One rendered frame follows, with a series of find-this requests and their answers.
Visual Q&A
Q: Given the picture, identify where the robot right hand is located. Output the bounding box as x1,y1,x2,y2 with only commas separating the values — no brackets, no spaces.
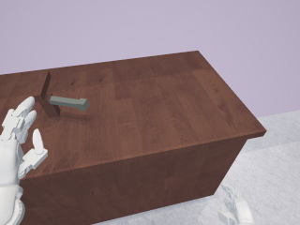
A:
217,182,255,225

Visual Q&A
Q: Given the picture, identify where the left robot forearm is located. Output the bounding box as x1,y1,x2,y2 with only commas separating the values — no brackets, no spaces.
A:
0,185,25,225

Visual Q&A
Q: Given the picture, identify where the robot left hand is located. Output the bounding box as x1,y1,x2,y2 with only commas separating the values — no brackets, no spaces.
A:
0,97,48,186

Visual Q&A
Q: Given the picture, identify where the tap lever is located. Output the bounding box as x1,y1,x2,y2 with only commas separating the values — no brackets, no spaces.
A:
49,96,89,111

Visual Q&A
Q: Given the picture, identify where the counter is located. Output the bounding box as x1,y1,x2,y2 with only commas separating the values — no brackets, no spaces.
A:
0,51,267,225

